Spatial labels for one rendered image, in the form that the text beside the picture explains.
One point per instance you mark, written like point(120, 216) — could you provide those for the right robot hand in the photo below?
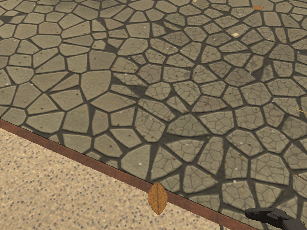
point(275, 217)

